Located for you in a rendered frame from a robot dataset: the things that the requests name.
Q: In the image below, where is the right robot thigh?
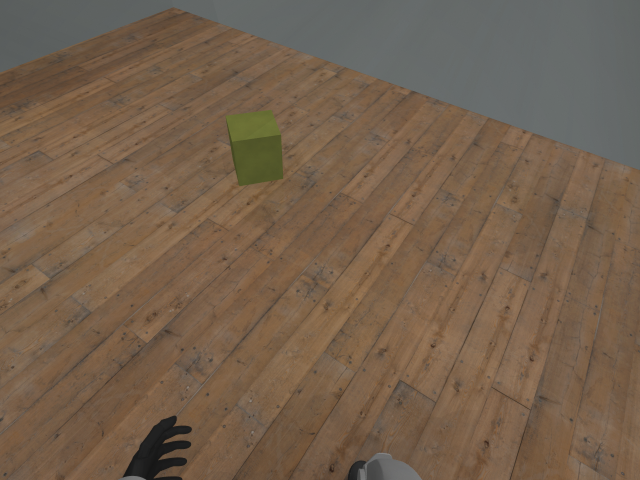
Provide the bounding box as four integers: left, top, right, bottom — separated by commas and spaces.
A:
357, 458, 422, 480

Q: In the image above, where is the right robot shin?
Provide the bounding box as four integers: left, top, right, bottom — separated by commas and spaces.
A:
365, 453, 392, 465

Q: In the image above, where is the robot left hand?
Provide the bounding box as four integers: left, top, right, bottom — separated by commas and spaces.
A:
123, 416, 192, 480

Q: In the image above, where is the carton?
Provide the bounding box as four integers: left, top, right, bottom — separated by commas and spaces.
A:
226, 110, 283, 186

